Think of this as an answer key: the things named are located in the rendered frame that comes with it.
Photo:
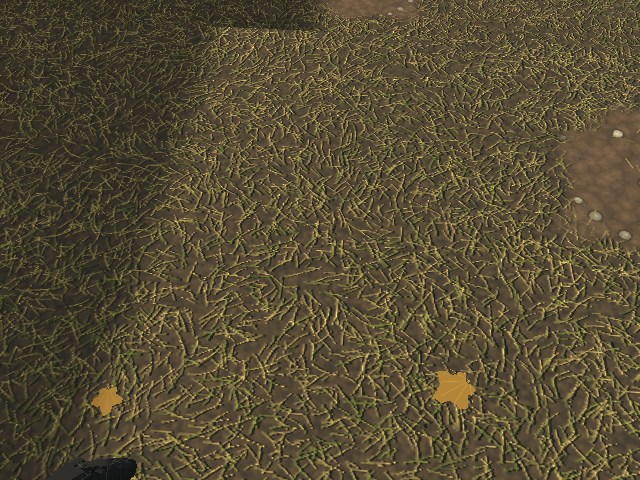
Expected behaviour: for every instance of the left robot hand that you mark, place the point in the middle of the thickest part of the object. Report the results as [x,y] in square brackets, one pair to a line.
[99,469]

